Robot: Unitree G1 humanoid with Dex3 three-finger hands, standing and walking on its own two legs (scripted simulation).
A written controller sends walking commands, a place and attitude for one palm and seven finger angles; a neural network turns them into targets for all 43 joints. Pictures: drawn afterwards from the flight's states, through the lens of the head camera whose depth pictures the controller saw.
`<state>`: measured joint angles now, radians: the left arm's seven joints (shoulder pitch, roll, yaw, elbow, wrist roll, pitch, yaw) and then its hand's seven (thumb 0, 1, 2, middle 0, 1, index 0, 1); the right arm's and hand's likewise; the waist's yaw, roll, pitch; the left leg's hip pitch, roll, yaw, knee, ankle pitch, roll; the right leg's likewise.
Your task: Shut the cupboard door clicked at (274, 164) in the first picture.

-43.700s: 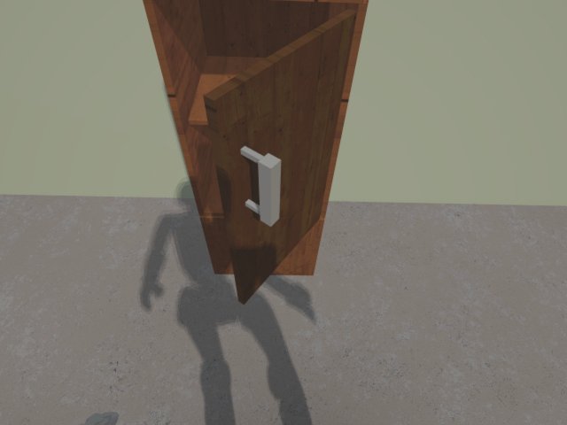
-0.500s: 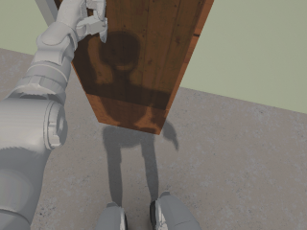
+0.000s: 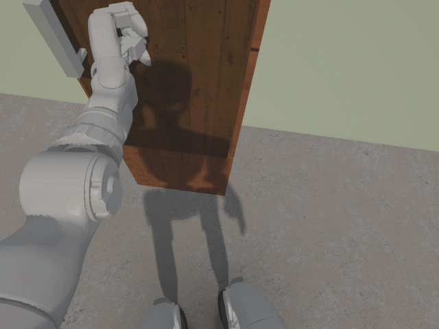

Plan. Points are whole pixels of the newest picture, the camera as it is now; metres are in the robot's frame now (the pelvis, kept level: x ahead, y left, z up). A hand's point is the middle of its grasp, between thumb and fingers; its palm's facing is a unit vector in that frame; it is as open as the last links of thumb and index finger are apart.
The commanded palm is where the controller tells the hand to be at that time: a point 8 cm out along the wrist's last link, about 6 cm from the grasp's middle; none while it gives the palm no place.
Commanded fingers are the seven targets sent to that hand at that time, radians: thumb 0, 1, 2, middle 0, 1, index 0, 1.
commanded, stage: pull the fist back off the door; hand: left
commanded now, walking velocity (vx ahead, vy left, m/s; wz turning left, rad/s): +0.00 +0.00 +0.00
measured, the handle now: (63, 32) +0.63 +0.15 +0.12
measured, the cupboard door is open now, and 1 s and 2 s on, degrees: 0 0 0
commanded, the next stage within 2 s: draw the hand back to the body in 0.42 s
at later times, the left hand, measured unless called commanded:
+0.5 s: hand (144, 63) +0.53 +0.02 +0.13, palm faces +0.04 -1.00 -0.06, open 3.1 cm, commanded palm +0.50 +0.07 +0.13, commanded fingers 0.00 0.90 0.90 -1.30 -1.50 -1.30 -1.50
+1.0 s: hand (82, 118) +0.40 +0.10 +0.17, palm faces +0.03 -1.00 -0.03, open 3.1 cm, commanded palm +0.37 +0.16 +0.17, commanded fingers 0.00 0.90 0.90 -1.19 -1.38 -1.19 -1.38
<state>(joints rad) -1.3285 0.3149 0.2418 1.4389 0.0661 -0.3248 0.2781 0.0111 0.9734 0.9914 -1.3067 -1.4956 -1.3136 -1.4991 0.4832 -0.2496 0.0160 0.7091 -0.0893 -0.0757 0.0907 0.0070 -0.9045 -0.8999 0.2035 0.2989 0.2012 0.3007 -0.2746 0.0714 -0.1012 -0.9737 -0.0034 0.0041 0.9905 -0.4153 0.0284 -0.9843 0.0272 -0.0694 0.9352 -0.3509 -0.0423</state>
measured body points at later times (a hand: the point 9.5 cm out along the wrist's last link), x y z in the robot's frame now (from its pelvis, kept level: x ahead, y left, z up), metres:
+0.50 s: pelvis +0.05 +0.00 +0.03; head +0.13 -0.02 +0.47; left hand +0.52 +0.08 +0.13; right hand +0.08 -0.26 -0.10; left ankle +0.02 +0.10 -0.67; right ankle +0.05 -0.10 -0.67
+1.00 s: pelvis +0.04 -0.01 +0.05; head +0.04 -0.03 +0.50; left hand +0.40 +0.15 +0.18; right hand +0.17 -0.26 -0.06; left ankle +0.02 +0.10 -0.67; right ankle +0.05 -0.10 -0.67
